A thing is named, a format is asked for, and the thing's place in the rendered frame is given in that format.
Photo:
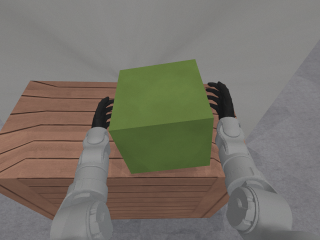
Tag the robot right hand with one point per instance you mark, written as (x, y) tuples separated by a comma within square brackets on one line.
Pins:
[(224, 107)]

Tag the robot left forearm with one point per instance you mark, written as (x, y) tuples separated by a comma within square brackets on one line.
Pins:
[(92, 170)]

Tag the right robot upper arm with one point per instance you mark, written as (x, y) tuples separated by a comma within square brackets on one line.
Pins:
[(262, 215)]

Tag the left robot upper arm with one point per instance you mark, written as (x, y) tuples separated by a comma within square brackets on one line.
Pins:
[(89, 220)]

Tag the robot right forearm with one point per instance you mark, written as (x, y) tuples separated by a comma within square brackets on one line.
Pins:
[(236, 161)]

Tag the robot left hand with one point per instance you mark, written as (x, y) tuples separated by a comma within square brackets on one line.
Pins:
[(100, 118)]

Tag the carton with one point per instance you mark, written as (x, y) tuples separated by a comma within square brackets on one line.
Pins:
[(161, 117)]

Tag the pedestal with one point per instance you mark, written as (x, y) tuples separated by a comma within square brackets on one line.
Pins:
[(42, 140)]

